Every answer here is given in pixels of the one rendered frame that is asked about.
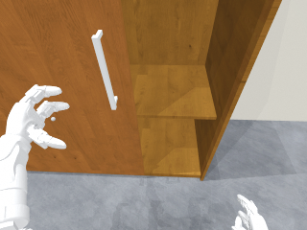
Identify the left robot forearm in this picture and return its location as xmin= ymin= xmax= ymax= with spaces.
xmin=0 ymin=134 xmax=32 ymax=230

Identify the wardrobe door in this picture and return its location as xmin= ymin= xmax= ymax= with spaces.
xmin=0 ymin=0 xmax=145 ymax=175

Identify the robot left hand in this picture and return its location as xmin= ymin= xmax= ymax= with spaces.
xmin=5 ymin=84 xmax=70 ymax=150

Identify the handle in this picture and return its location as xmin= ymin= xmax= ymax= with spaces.
xmin=91 ymin=30 xmax=118 ymax=110

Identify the robot right hand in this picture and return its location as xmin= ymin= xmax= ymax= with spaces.
xmin=231 ymin=195 xmax=269 ymax=230

